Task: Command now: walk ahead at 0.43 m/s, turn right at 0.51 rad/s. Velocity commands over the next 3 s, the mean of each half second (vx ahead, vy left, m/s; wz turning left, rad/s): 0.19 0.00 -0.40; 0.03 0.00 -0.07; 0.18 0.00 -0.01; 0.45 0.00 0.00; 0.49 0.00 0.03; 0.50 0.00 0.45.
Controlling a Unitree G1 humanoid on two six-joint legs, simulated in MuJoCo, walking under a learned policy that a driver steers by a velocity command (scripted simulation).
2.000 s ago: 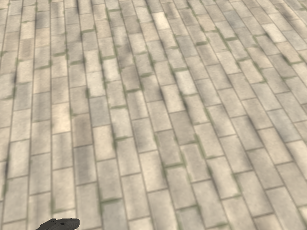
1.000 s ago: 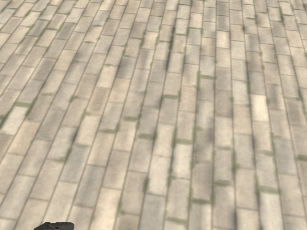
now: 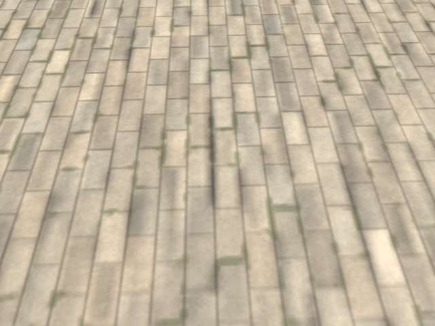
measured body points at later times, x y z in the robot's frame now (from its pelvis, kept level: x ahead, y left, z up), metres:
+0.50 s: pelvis +0.18 -0.04 +0.00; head +0.21 -0.05 +0.45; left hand +0.38 +0.20 -0.10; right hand +0.26 -0.33 -0.12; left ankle +0.27 +0.12 -0.70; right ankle +0.20 -0.12 -0.74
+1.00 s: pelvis +0.23 -0.01 -0.01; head +0.24 -0.01 +0.44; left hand +0.40 +0.22 -0.13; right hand +0.30 -0.28 -0.13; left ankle +0.26 +0.12 -0.74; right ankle +0.20 -0.12 -0.74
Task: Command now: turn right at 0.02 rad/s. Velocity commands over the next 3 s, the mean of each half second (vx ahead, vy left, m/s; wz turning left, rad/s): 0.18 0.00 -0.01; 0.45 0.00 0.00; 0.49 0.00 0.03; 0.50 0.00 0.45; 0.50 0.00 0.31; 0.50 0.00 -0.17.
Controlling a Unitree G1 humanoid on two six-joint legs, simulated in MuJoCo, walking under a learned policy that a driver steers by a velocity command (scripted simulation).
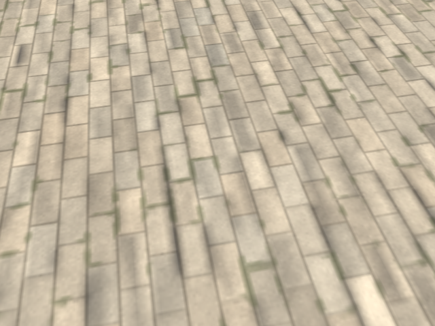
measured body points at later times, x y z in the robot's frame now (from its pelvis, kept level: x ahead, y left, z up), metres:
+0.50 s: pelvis +0.07 -0.02 +0.00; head +0.07 -0.03 +0.45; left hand +0.08 +0.25 -0.13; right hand +0.13 -0.29 -0.14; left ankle +0.01 +0.11 -0.67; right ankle +0.01 -0.12 -0.73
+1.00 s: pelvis +0.32 +0.05 +0.00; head +0.34 +0.05 +0.45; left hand +0.37 +0.31 -0.13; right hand +0.42 -0.22 -0.12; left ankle +0.38 +0.13 -0.73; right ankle +0.26 -0.10 -0.64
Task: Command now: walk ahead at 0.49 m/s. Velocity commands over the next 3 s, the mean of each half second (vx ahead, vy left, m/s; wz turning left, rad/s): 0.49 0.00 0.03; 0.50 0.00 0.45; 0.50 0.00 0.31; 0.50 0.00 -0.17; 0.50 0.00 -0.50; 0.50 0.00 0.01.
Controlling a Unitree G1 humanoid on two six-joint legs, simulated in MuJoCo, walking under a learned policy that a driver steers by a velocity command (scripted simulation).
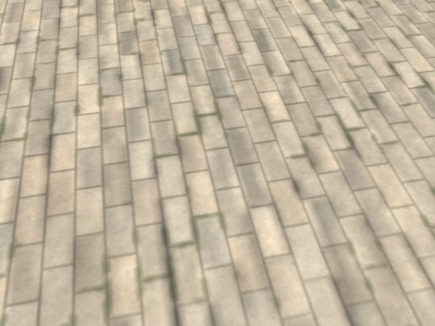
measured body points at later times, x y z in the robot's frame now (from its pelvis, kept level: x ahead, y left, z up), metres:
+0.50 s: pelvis +0.29 -0.06 +0.00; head +0.32 -0.07 +0.44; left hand +0.43 +0.20 -0.11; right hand +0.30 -0.34 -0.15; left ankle +0.15 +0.08 -0.65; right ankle +0.36 -0.16 -0.74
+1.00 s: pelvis +0.56 +0.01 -0.02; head +0.60 +0.03 +0.43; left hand +0.52 +0.29 -0.16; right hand +0.80 -0.20 -0.12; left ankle +0.63 +0.10 -0.74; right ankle +0.40 -0.17 -0.65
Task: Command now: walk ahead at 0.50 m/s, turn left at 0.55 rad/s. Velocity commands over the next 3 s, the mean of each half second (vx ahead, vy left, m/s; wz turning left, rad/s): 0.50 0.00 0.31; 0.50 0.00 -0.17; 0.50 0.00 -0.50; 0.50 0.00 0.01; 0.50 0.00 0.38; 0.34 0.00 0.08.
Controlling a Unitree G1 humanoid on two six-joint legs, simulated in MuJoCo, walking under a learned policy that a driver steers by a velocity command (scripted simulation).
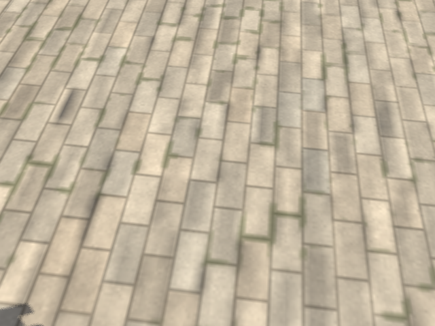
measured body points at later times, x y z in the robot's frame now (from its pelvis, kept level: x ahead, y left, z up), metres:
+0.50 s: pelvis +0.30 -0.02 +0.01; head +0.34 -0.02 +0.45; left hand +0.48 +0.25 -0.08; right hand +0.35 -0.31 -0.12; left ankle +0.11 +0.06 -0.68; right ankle +0.42 -0.11 -0.72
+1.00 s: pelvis +0.57 +0.05 +0.01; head +0.61 +0.06 +0.46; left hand +0.55 +0.33 -0.12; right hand +0.81 -0.18 -0.06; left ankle +0.66 +0.17 -0.72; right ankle +0.43 -0.10 -0.68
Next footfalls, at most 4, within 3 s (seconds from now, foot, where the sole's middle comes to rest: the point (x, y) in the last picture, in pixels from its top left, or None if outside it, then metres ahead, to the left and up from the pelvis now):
0.46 right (264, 316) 0.46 -0.11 -0.75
0.94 left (175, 240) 0.70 0.17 -0.75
1.46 right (266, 183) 0.93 -0.14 -0.75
2.02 left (229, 109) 1.30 -0.01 -0.75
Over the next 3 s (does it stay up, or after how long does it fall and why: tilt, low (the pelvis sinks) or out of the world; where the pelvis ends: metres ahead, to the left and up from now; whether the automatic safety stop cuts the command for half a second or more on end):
stays up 1.62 -0.12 0.01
